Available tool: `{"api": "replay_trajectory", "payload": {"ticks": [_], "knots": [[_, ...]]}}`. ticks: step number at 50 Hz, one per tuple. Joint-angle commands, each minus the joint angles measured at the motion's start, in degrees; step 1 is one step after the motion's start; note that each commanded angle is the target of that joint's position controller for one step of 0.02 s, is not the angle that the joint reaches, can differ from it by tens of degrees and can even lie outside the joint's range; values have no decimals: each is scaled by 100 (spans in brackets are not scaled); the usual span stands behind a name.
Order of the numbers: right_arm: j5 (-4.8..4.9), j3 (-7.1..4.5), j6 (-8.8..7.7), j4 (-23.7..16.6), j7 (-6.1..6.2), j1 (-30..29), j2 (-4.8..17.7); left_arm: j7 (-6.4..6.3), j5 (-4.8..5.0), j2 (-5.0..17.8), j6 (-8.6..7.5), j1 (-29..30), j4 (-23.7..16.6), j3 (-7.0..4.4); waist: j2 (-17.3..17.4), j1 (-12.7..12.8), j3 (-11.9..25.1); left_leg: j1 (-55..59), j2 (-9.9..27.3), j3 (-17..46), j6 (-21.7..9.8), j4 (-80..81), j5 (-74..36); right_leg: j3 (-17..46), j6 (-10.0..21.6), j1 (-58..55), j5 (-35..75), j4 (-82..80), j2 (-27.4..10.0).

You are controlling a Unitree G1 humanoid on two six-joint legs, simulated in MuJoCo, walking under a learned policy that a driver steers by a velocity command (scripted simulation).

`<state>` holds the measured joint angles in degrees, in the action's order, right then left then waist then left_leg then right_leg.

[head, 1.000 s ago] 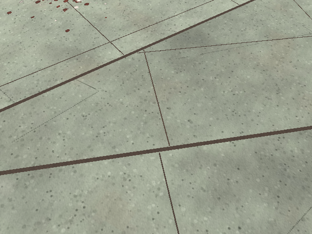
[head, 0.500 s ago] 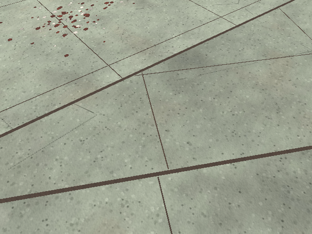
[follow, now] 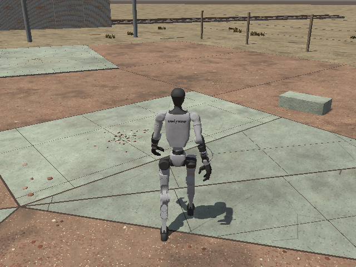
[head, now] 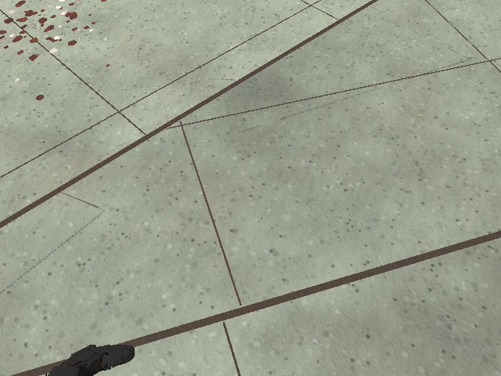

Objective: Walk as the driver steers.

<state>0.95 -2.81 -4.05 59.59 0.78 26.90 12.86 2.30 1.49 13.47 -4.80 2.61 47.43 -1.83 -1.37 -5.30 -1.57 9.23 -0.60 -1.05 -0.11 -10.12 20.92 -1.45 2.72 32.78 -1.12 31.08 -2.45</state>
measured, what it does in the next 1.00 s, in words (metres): walks ahead: right foot, then left foot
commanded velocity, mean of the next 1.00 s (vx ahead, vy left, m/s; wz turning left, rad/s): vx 0.16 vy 0.00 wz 0.00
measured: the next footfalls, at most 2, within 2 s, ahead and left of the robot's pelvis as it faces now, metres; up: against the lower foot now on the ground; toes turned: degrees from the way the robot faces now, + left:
right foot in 0.04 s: +0.21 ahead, -0.12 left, +0.00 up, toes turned -2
left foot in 0.50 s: +0.36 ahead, +0.10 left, +0.00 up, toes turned +0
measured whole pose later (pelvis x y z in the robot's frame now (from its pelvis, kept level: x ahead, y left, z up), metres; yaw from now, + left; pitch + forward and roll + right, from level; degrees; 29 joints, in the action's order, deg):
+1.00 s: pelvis +0.26 -0.01 +0.00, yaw +0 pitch -1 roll +0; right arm 0.2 -3.0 0.3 60.1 1.4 4.2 12.3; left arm -1.9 -0.4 12.5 0.5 -14.2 63.0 -0.9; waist -0.1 0.9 -2.1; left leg -19.1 -0.9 -1.1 -1.7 -30.5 10.7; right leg -2.0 0.3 4.9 -22.8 28.4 -0.3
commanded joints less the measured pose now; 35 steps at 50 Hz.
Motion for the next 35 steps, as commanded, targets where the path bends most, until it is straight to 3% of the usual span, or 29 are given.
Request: {"api": "replay_trajectory", "payload": {"ticks": [1, 2, 3, 4, 5, 6, 7, 8, 10, 14, 18, 21, 23, 24, 25, 26, 27, 28, 29, 31, 35], "knots": [[-23, -221, 27, -250, 25, -284, 1039, -10, -4, 892, -70, -696, -103, -329, 768, 948, 202, -644, 1376, 293, -704, -1183, -4859, -198, 327, -1538, -263, -1, 311], [-66, -173, 66, -302, 27, -319, 933, -52, 10, 1116, -42, -1723, 209, -462, 684, 1391, 806, -1238, 1090, 111, -527, -2434, -4849, -102, 497, -2936, -343, 60, 264], [-126, -28, 37, -421, -11, 140, 461, -95, -117, 1606, -26, -2584, 373, -579, -358, 1350, 1683, -3192, 471, -117, -227, -4629, -2863, 1885, 1137, -5078, -1158, -43, -1129], [-63, 122, -101, -354, -50, 460, -17, -44, -102, 1570, -25, -2816, 458, -524, -1443, 1192, 2375, -4371, -327, 515, -105, -6067, 1119, 4393, 1642, -5751, -2591, -1283, -1987], [116, -40, -219, -466, -77, -129, 605, -30, -53, 1123, -68, -2402, 431, -386, -1002, 1204, 1579, -4975, 8, 897, -249, -6699, 1007, 4236, 1339, -5124, -3027, -1647, -1783], [194, -101, -285, -637, -61, -623, 850, -33, -65, 949, -97, -1736, 289, -317, -675, 1011, 741, -5120, 282, 683, -327, -6673, 471, 3369, 1146, -4129, -2048, -1730, -1674], [109, -122, -292, -638, -2, -805, 859, -20, -131, 808, -125, -1244, 192, -263, -184, 788, 427, -4736, 547, 576, -307, -6420, -25, 2581, 1059, -3221, -620, -1758, -1496], [17, -160, -234, -593, 42, -736, 767, 8, -198, 671, -155, -1011, 168, -227, -130, 561, 301, -4279, 710, 556, -263, -6161, -219, 1901, 987, -2574, 604, -1782, -1276], [-12, -152, -67, -497, 73, -424, 503, 36, -257, 485, -183, -1002, 291, -168, -225, 314, 407, -3627, 782, 518, -186, -5793, -246, 1158, 997, -2042, 1936, -1849, -1028], [-116, -154, 85, -708, 118, -919, 447, -130, -290, 707, -146, -1156, 514, -160, -223, 231, 336, -3725, 740, 384, 56, -4555, -967, 468, 1095, -1809, 3087, -1897, -878], [-104, -80, 117, -860, 62, -1685, 387, -247, -249, 884, -18, -1395, 671, -162, -219, 518, 467, -3285, 567, 250, 87, -2979, -2002, 193, 878, -2005, 2646, -1843, -707], [-94, -98, 160, -925, 46, -2013, 537, -262, -207, 887, 76, -1524, 826, -150, -218, 615, 392, -3172, 485, 311, 61, -2466, -1882, 395, 913, -2272, 2020, -1707, -848], [-132, -114, 149, -938, 37, -2069, 604, -272, -150, 856, 138, -1480, 881, -141, -202, 548, 346, -3013, 418, 288, -51, -2043, -1658, 540, 848, -2419, 1678, -1384, -886], [-166, -127, 127, -879, 34, -1935, 626, -283, -99, 792, 166, -1450, 899, -121, -127, 421, 373, -2673, 374, 240, -142, -1543, -2031, 530, 691, -2417, 1378, -1112, -758], [-212, -187, 106, -809, 59, -1772, 863, -285, -132, 666, 163, -1727, 954, -84, 143, 440, 500, -2105, 568, 462, -259, -1237, -3321, 471, 426, -2327, 1009, -789, -478], [-217, -243, 118, -794, 95, -1689, 1197, -278, -263, 579, 124, -2179, 991, -64, 560, 750, 819, -1288, 1000, 819, -488, -1621, -4735, 305, 193, -1929, 75, -464, -96], [-186, -186, 175, -697, 106, -1714, 978, -287, -258, 273, 133, -2643, 1137, 3, 1097, 960, 1089, -765, 1287, 1142, -979, -1798, -4737, 141, -52, -1423, -1139, -423, 132], [-130, -116, 218, -660, 67, -1766, 618, -324, -226, 350, 196, -2362, 1113, 11, 995, 794, 1024, -988, 1275, 1273, -1086, -1700, -4073, 96, -180, -1476, -1569, -439, 148], [-107, -87, 246, -668, 35, -1963, 520, -353, -196, 485, 286, -2092, 1055, -11, 855, 775, 868, -1308, 1126, 1218, -974, -1597, -3403, 112, -211, -1560, -1530, -565, 142], [-110, -100, 240, -733, -3, -2295, 625, -401, -185, 672, 444, -1909, 1092, -54, 570, 749, 589, -1741, 787, 872, -710, -1633, -3054, 112, -171, -1755, -1265, -717, 140], [-82, -116, 189, -522, -8, -2199, 650, -402, -180, 607, 503, -1929, 1201, -39, 350, 691, 708, -1654, 580, 609, -613, -1866, -3624, 157, -129, -2096, -533, -680, 44]]}}
Velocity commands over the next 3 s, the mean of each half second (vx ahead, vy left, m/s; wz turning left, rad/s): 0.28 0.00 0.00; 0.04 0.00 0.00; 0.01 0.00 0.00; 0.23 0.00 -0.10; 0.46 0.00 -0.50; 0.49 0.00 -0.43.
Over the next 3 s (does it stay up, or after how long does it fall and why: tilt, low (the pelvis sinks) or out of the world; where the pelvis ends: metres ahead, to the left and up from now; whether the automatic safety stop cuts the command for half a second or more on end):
stays up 0.91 -0.14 0.00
